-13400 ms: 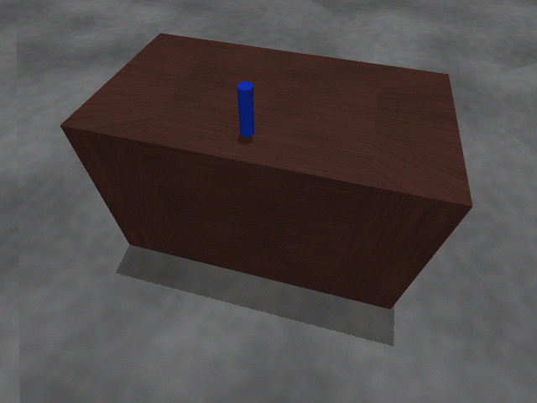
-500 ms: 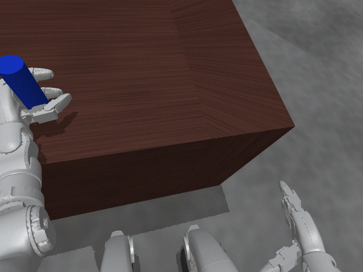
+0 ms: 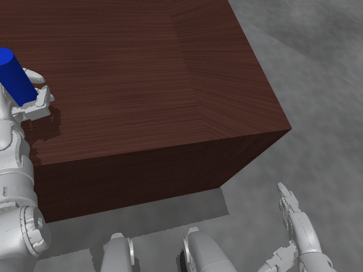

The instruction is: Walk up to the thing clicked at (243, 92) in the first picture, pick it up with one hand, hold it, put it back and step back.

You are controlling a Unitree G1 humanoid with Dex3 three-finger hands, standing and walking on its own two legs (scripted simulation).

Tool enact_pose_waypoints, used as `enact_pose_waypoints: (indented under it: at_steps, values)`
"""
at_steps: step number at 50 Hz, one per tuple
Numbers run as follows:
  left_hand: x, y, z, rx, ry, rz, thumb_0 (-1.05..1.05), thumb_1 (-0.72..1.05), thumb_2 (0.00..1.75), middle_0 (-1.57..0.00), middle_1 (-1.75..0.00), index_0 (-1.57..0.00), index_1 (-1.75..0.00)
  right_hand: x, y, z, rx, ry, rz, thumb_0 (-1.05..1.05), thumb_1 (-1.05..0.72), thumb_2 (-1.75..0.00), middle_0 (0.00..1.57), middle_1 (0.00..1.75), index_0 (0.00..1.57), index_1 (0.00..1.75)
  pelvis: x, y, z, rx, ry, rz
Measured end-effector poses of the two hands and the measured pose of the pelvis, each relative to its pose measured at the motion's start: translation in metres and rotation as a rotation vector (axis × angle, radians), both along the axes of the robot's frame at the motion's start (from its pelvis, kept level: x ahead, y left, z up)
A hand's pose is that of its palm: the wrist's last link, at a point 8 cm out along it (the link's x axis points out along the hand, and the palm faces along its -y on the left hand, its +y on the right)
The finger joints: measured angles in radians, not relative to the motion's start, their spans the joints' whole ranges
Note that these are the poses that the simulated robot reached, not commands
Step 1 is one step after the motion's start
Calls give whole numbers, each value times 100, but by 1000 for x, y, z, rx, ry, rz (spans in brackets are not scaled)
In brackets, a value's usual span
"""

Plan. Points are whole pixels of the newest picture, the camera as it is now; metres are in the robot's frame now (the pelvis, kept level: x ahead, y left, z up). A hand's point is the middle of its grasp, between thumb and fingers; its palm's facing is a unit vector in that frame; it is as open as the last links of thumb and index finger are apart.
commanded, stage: settle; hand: left
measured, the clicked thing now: (20, 88) +0.48 +0.26 +0.07
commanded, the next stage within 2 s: lift in 0.84 s
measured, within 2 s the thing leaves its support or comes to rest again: neither
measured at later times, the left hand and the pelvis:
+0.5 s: hand (25, 78) +0.49 +0.25 +0.08, palm faces +0.22 -0.98 +0.00, open 5.1 cm; pelvis +0.01 +0.01 +0.02, yaw +0 degrees
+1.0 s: hand (24, 66) +0.49 +0.24 +0.11, palm faces +0.20 -0.98 +0.00, open 5.1 cm; pelvis +0.01 +0.00 +0.03, yaw +0 degrees
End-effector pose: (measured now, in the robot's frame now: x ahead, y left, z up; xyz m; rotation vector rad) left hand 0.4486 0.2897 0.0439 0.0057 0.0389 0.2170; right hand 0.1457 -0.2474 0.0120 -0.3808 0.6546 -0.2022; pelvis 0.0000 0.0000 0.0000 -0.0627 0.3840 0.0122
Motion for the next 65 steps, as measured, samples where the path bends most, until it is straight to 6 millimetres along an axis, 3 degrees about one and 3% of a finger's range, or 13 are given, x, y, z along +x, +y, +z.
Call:
enact_pose_waypoints:
  at_steps: [9, 49, 65]
  values:
    - [4, 7, 22, -1, 8, 7, 0, 17, 116, -103, -115, -104, -115, 5, 5, 3, 25, -5, -5, -1, 54, -6, 6, 5, 6, 5, 3, 4, 9, -1, -21, 3]
    - [14, -5, 68, -7, 8, -11, 0, 17, 116, -103, -115, -104, -115, 9, -1, -1, 78, 43, -54, -1, 56, -5, 5, 5, 6, 5, 12, 4, 30, 13, -65, -3]
    - [-6, -14, 97, 0, -14, -13, 0, 18, 115, -102, -116, -103, -115, 9, -9, 10, 92, 9, -84, -1, 56, -5, 5, 5, 6, 5, 16, 4, 42, 21, -120, -6]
